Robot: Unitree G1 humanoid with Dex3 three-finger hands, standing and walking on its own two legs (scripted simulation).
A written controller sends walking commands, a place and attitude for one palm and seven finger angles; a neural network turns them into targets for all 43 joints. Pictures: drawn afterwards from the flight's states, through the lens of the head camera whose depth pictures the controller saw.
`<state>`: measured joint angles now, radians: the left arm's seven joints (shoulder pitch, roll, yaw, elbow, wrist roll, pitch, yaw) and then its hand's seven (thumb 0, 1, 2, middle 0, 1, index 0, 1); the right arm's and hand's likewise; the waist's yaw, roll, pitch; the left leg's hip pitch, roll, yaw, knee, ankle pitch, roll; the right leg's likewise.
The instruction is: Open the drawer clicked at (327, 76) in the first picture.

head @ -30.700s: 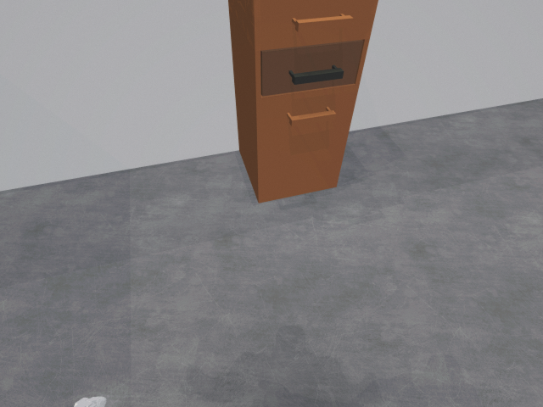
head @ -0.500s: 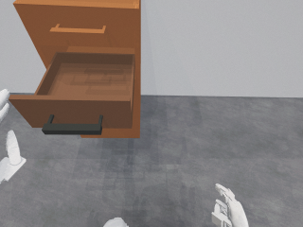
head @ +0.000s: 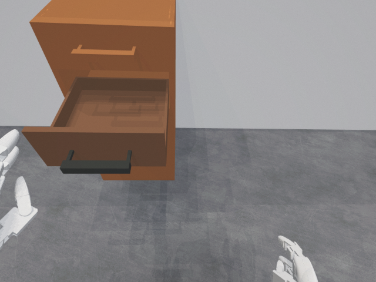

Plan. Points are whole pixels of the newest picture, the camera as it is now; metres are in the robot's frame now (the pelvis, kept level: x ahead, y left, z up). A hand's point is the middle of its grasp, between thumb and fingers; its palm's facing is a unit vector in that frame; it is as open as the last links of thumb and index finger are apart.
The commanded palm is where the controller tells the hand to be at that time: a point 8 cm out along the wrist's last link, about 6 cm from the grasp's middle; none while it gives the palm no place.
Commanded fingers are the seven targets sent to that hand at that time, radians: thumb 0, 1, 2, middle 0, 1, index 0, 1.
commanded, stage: stop stepping back and stand still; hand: left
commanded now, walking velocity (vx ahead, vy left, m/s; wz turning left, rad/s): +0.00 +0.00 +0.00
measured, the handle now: (98, 160) +0.45 +0.28 -0.09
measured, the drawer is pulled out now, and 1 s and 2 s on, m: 0.30 0.30 0.30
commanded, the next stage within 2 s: let the arm hang, fingers relaxed in 0.30 s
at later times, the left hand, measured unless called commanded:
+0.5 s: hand (60, 225) +0.22 +0.26 +0.03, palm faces +0.18 -0.87 -0.46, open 7.4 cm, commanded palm none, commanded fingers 0.00 0.90 0.90 -0.20 -0.30 -0.20 -0.30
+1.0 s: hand out of the picture -0.06 +0.19 -0.17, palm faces +0.00 -0.97 -0.23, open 7.3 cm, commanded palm none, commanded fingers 0.00 0.90 0.90 -0.20 -0.30 -0.20 -0.30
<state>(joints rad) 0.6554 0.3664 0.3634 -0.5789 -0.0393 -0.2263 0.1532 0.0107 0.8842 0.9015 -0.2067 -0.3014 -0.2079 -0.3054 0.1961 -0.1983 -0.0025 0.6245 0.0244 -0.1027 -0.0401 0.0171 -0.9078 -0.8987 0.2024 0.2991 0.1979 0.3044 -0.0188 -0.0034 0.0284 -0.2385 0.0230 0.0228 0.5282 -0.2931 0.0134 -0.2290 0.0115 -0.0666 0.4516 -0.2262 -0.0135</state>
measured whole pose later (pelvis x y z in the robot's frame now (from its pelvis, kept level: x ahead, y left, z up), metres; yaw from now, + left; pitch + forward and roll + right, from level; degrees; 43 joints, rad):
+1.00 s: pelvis -0.01 +0.00 +0.01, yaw -1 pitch -2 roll +0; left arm 0.34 0.17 0.00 1.16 0.01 0.02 0.03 0.00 0.92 0.90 -0.20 -0.30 -0.20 -0.30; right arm 0.36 -0.14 0.01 1.12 0.00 0.03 -0.03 0.01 -0.91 -0.90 0.20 0.30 0.20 0.30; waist -0.01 0.02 0.09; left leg -0.15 0.00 0.04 0.42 -0.23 0.02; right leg -0.17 -0.01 -0.05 0.40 -0.20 -0.01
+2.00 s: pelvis +0.00 -0.03 +0.01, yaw -1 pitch -2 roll +0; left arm 0.29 0.11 0.02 1.14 0.01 -0.01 0.04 0.00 0.90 0.90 -0.19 -0.30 -0.20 -0.30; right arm 0.32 -0.10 -0.01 1.13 -0.01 0.01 -0.04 0.01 -0.91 -0.90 0.20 0.30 0.20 0.30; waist -0.01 0.01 0.07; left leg -0.14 0.04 0.03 0.41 -0.24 -0.03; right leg -0.17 0.03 -0.06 0.41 -0.21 -0.05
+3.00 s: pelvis +0.01 -0.03 +0.01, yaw -1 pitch -2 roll +0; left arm 0.28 0.12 0.02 1.14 0.01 -0.01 0.04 0.00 0.90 0.90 -0.19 -0.30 -0.20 -0.30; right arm 0.31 -0.11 -0.01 1.14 -0.01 0.01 -0.04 0.01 -0.91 -0.90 0.20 0.30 0.20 0.30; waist -0.01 0.02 0.07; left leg -0.11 0.05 0.03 0.38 -0.24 -0.03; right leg -0.15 0.04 -0.06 0.39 -0.21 -0.06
